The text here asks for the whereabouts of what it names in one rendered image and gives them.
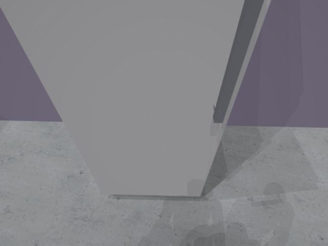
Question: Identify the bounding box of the fridge door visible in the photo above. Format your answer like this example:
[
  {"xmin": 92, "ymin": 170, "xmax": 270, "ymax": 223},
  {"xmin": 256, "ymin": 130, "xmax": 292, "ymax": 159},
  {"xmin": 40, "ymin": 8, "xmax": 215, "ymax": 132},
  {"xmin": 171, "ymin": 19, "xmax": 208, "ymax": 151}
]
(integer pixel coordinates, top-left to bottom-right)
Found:
[{"xmin": 0, "ymin": 0, "xmax": 271, "ymax": 196}]

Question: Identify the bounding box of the handle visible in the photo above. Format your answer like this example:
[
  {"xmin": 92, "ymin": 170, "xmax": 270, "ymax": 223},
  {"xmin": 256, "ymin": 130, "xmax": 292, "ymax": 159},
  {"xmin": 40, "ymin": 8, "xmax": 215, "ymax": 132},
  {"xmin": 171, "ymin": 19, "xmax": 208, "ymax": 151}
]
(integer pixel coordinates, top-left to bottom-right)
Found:
[{"xmin": 213, "ymin": 0, "xmax": 264, "ymax": 123}]

